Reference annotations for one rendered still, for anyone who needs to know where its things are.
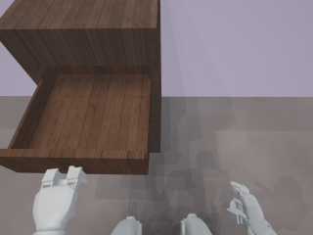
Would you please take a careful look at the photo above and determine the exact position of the robot right thigh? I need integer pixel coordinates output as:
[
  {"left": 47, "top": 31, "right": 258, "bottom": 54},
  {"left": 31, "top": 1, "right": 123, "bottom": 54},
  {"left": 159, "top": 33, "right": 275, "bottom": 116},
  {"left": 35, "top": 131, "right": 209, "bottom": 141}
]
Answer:
[{"left": 180, "top": 216, "right": 212, "bottom": 235}]

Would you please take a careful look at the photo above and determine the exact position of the right robot forearm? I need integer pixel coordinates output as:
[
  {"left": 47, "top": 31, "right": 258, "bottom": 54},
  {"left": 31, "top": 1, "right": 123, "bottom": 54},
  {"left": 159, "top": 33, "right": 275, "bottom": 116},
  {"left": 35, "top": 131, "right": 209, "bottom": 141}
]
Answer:
[{"left": 246, "top": 217, "right": 277, "bottom": 235}]

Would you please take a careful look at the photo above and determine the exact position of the robot right hand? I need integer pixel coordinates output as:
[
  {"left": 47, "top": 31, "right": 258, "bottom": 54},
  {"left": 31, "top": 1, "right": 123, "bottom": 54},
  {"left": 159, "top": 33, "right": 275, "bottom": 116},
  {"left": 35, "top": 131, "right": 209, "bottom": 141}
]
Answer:
[{"left": 227, "top": 181, "right": 265, "bottom": 227}]

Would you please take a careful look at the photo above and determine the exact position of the robot left hand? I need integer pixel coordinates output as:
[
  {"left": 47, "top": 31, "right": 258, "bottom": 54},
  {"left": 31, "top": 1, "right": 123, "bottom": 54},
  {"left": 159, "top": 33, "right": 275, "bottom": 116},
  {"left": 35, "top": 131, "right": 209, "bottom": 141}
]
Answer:
[{"left": 32, "top": 166, "right": 88, "bottom": 231}]

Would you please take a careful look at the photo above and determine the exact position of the drawer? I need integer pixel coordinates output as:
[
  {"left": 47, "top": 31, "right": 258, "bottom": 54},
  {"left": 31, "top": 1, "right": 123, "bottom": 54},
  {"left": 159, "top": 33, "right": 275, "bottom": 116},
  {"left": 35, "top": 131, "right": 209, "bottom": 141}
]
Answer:
[{"left": 0, "top": 66, "right": 153, "bottom": 175}]

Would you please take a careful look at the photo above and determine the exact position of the right robot shin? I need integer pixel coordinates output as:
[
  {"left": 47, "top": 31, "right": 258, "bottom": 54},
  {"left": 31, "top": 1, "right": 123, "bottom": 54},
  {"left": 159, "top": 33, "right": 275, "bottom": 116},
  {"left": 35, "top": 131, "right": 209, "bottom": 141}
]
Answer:
[{"left": 187, "top": 213, "right": 197, "bottom": 217}]

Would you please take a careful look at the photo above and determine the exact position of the cabinet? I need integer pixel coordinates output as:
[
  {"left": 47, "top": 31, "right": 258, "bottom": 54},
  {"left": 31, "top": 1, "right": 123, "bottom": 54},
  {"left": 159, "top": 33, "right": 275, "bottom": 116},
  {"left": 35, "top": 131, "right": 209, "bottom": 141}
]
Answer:
[{"left": 0, "top": 0, "right": 161, "bottom": 153}]

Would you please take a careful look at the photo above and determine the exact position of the handle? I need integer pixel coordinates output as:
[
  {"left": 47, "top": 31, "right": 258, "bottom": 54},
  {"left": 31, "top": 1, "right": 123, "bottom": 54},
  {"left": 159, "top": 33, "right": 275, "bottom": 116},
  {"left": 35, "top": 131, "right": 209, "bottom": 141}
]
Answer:
[{"left": 57, "top": 165, "right": 75, "bottom": 186}]

